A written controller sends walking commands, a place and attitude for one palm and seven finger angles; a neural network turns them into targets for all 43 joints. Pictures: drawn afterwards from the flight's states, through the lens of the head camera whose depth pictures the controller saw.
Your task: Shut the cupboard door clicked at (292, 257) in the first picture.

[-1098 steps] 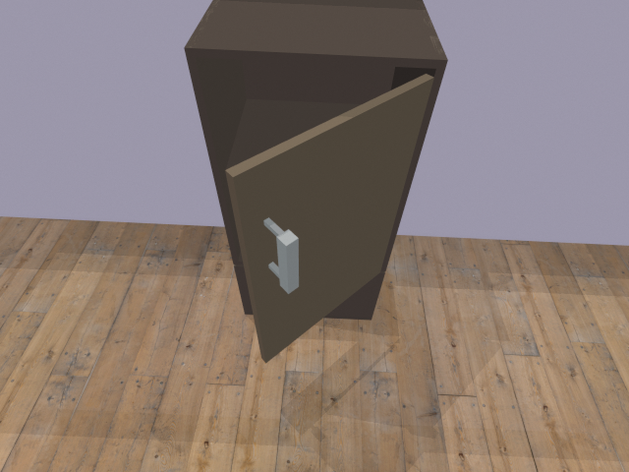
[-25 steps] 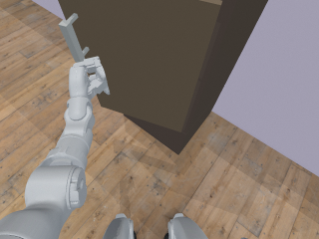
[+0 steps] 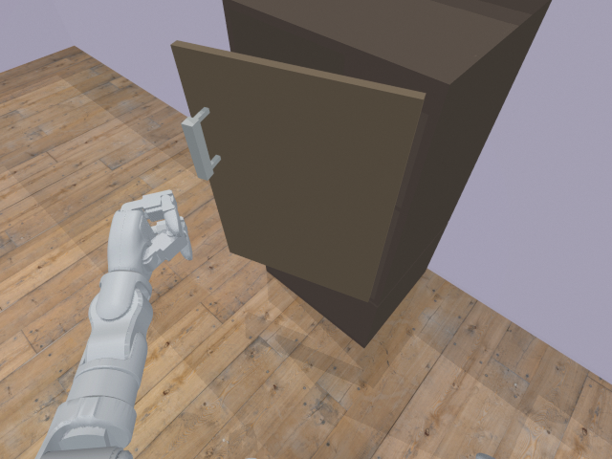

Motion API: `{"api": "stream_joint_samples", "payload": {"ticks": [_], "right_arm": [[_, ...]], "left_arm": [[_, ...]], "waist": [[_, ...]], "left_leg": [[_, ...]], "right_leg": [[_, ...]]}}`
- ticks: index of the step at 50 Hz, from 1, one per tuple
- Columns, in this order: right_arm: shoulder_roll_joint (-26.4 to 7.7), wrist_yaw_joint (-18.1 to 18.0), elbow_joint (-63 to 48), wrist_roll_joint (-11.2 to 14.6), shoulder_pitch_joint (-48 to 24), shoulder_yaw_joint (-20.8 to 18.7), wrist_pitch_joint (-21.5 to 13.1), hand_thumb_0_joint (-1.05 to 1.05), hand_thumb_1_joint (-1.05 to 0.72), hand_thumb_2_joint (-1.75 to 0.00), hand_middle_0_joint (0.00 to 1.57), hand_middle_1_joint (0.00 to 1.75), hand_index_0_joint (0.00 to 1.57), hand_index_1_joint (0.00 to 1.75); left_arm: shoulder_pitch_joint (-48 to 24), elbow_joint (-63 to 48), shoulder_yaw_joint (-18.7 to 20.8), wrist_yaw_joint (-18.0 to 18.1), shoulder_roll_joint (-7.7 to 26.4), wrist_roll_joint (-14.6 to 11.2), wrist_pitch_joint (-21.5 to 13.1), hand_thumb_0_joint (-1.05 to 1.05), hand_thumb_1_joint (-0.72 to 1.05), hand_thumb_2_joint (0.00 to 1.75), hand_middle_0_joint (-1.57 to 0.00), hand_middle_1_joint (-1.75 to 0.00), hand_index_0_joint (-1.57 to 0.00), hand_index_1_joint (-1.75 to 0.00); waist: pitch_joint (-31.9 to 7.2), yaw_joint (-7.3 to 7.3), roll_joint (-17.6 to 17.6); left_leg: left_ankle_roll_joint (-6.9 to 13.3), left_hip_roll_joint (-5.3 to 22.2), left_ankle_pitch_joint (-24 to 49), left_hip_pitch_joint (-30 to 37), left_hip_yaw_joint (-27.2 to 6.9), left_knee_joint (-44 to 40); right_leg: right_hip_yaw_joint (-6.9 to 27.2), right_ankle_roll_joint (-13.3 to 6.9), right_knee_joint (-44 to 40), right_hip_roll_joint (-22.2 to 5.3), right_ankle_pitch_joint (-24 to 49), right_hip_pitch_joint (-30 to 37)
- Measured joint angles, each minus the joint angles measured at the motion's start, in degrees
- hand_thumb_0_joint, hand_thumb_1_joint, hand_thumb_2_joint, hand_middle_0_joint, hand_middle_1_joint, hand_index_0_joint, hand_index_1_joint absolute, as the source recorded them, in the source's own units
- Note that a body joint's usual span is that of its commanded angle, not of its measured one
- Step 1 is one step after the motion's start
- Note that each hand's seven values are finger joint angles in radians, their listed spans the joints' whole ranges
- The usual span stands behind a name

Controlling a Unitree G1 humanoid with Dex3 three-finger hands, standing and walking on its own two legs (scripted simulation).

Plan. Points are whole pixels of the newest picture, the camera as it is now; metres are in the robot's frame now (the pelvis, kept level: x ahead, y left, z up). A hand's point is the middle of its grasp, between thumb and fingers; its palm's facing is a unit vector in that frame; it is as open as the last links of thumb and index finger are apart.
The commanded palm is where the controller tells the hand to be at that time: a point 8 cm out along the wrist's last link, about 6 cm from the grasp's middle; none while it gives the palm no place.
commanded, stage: draw the hand back to the body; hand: left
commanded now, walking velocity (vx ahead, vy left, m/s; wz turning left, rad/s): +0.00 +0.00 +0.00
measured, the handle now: (204, 143) +0.66 +0.20 +0.02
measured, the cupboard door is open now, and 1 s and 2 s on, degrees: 19 19 19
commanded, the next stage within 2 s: step back with the hand held close in 1.12 s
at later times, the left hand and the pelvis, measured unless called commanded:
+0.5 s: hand (50, 297) +0.26 +0.25 +0.16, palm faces +0.32 -0.90 -0.30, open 4.3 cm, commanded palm +0.21 +0.29 +0.18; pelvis +0.02 +0.02 +0.04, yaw +1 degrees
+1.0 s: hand out of the picture +0.19 +0.28 +0.19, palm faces +0.48 -0.78 -0.39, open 7.3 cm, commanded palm +0.15 +0.31 +0.21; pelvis +0.01 +0.01 +0.04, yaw +2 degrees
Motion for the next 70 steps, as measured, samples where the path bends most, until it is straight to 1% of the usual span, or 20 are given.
{"api": "stream_joint_samples", "payload": {"ticks": [3, 7, 9, 11, 16, 22, 32, 39, 41, 45, 49, 53, 59, 64, 67, 70], "right_arm": [[-0.3, -0.5, -0.8, 0.4, -2.2, 0.1, -0.9, 0.01, -0.91, -0.90, 0.20, 0.30, 0.20, 0.30], [0.5, -2.4, -1.9, 0.4, -6.1, 0.3, 0.2, 0.01, -0.91, -0.90, 0.20, 0.30, 0.20, 0.30], [0.9, -3.2, -2.3, 0.4, -7.8, 0.8, 0.7, 0.01, -0.91, -0.90, 0.20, 0.30, 0.20, 0.30], [1.4, -3.9, -2.7, 0.4, -9.2, 1.4, 0.9, 0.01, -0.91, -0.90, 0.20, 0.30, 0.20, 0.30], [2.3, -4.2, -3.5, -0.1, -11.3, 2.9, 0.1, 0.01, -0.90, -0.90, 0.20, 0.30, 0.20, 0.30], [3.1, -3.4, -3.4, -1.0, -11.4, 4.1, -1.0, 0.01, -0.90, -0.90, 0.20, 0.30, 0.20, 0.30], [2.9, -2.7, -0.7, -1.9, -8.7, 3.4, -2.0, 0.01, -0.90, -0.90, 0.20, 0.30, 0.20, 0.30], [2.0, -2.9, 0.9, -1.8, -7.5, 1.9, -3.6, 0.01, -0.90, -0.90, 0.20, 0.30, 0.20, 0.30], [1.7, -3.0, 1.2, -1.8, -7.3, 1.5, -4.1, 0.01, -0.90, -0.90, 0.20, 0.30, 0.20, 0.30], [1.1, -3.4, 1.6, -1.8, -7.4, 1.0, -4.9, 0.01, -0.90, -0.90, 0.20, 0.30, 0.20, 0.30], [1.2, -3.7, 1.9, -1.8, -7.9, 0.9, -5.5, 0.01, -0.90, -0.90, 0.20, 0.30, 0.20, 0.30], [1.7, -3.9, 1.8, -1.9, -8.3, 1.1, -6.3, 0.01, -0.90, -0.90, 0.20, 0.30, 0.20, 0.30], [2.2, -3.7, 1.4, -1.9, -8.5, 1.3, -6.7, 0.01, -0.90, -0.90, 0.20, 0.30, 0.20, 0.30], [2.1, -3.5, 1.2, -1.9, -8.3, 1.3, -6.2, 0.01, -0.90, -0.90, 0.20, 0.30, 0.20, 0.30], [1.5, -3.3, 0.8, -2.0, -8.6, 1.1, -4.7, 0.01, -0.90, -0.90, 0.20, 0.30, 0.20, 0.30], [0.9, -3.5, 0.7, -2.0, -8.9, 0.4, -3.2, 0.01, -0.90, -0.90, 0.20, 0.30, 0.20, 0.30]], "left_arm": [[4.5, -5.5, -0.8, -0.9, -0.4, -1.1, 2.1, 0.02, 0.90, 0.90, -1.28, -1.47, -1.28, -1.47], [12.0, -15.2, -4.4, 4.2, 0.6, 3.8, 7.0, 0.02, 0.90, 0.90, -1.22, -1.41, -1.22, -1.41], [15.1, -18.9, -5.7, 6.2, 1.0, 5.3, 9.3, 0.02, 0.90, 0.90, -1.18, -1.36, -1.18, -1.36], [17.4, -21.8, -6.3, 7.7, 1.3, 6.2, 11.3, 0.02, 0.90, 0.90, -1.13, -1.31, -1.13, -1.31], [22.2, -28.6, -5.7, 9.9, 1.9, 7.2, 15.0, 0.02, 0.90, 0.90, -1.01, -1.18, -1.01, -1.18], [29.2, -37.8, -3.3, 10.6, 2.6, 7.5, 16.8, 0.02, 0.90, 0.90, -0.85, -1.00, -0.85, -1.00], [40.4, -48.9, 3.6, 11.2, 4.8, 7.4, 17.4, 0.02, 0.90, 0.90, -0.58, -0.70, -0.58, -0.70], [46.9, -54.0, 9.3, 11.7, 6.8, 6.9, 15.7, 0.02, 0.90, 0.90, -0.39, -0.50, -0.39, -0.50], [47.7, -54.4, 10.1, 12.0, 6.8, 7.0, 15.1, 0.02, 0.90, 0.90, -0.34, -0.44, -0.34, -0.44], [46.6, -53.2, 9.5, 12.4, 5.5, 7.2, 14.7, 0.01, 0.90, 0.90, -0.27, -0.37, -0.27, -0.37], [45.7, -52.2, 8.3, 12.3, 4.7, 7.3, 14.7, 0.01, 0.90, 0.90, -0.24, -0.33, -0.24, -0.33], [45.7, -52.6, 7.8, 12.1, 4.9, 7.4, 14.4, 0.02, 0.89, 0.90, -0.22, -0.31, -0.22, -0.31], [46.1, -53.3, 8.4, 11.8, 5.8, 7.1, 13.7, 0.02, 0.89, 0.90, -0.21, -0.30, -0.21, -0.30], [46.2, -53.1, 9.0, 11.6, 5.9, 7.1, 13.5, 0.01, 0.89, 0.90, -0.21, -0.30, -0.21, -0.30], [47.0, -52.8, 9.9, 11.9, 6.2, 7.6, 11.8, 0.01, 0.89, 0.90, -0.21, -0.30, -0.21, -0.30], [47.7, -52.9, 10.2, 12.2, 6.6, 7.8, 10.7, 0.01, 0.89, 0.90, -0.21, -0.30, -0.21, -0.30]], "waist": [[0.2, 0.97, 0.0], [1.4, 2.27, -0.1], [2.0, 2.92, 0.0], [2.7, 3.59, 0.0], [4.4, 5.01, 0.2], [5.3, 6.17, 0.8], [5.5, 6.92, 1.8], [5.2, 7.02, 2.3], [5.3, 7.15, 2.4], [5.6, 7.44, 2.5], [5.7, 7.31, 2.0], [5.8, 6.92, 1.6], [5.9, 6.55, 1.7], [5.8, 6.54, 2.1], [4.7, 5.84, 2.7], [4.4, 5.31, 2.7]], "left_leg": [[0.3, -0.4, 0.4, 2.9, 0.2, -1.7], [0.5, -1.1, 1.9, 8.9, 0.7, -6.2], [0.7, -1.4, 2.9, 12.0, 0.7, -8.9], [0.9, -1.7, 3.9, 14.9, 0.6, -11.5], [1.1, -2.3, 6.0, 21.0, 0.2, -16.9], [1.2, -2.9, 7.6, 25.7, 0.1, -21.4], [1.2, -3.0, 8.0, 28.2, -0.1, -23.2], [0.9, -2.7, 7.9, 28.1, -0.2, -22.8], [0.9, -2.6, 7.9, 28.1, -0.3, -22.7], [0.8, -2.6, 8.3, 28.0, -0.6, -22.7], [0.6, -2.4, 8.6, 28.0, -0.6, -22.9], [0.3, -2.0, 8.6, 28.3, -0.5, -22.9], [0.0, -1.6, 8.6, 28.6, -0.3, -23.1], [-0.1, -1.4, 8.5, 27.8, -0.4, -22.8], [0.0, -0.9, 7.6, 24.5, -0.8, -20.5], [0.2, -1.0, 7.3, 22.3, -0.7, -19.4]], "right_leg": [[0.2, 0.3, -1.6, -0.3, 0.4, 2.8], [0.8, 0.7, -5.7, -0.9, 1.7, 8.6], [0.8, 0.9, -8.5, -1.1, 2.8, 11.7], [0.8, 1.1, -11.1, -1.3, 3.8, 14.7], [0.5, 1.4, -17.1, -1.7, 6.1, 21.2], [0.5, 1.7, -21.8, -2.1, 7.7, 26.1], [0.3, 1.7, -24.0, -2.1, 8.3, 28.7], [0.2, 1.5, -23.7, -1.8, 8.2, 28.8], [0.1, 1.4, -23.5, -1.7, 8.2, 28.8], [-0.2, 1.3, -23.3, -1.7, 8.3, 28.6], [-0.2, 1.0, -23.2, -1.5, 8.4, 28.5], [-0.1, 0.7, -23.3, -1.1, 8.6, 28.8], [0.2, 0.5, -23.7, -0.7, 8.8, 29.0], [0.1, 0.4, -24.0, -0.5, 8.9, 28.6], [-0.3, 0.5, -23.8, 0.0, 9.1, 26.2], [-0.2, 0.7, -22.6, -0.2, 8.8, 24.0]]}}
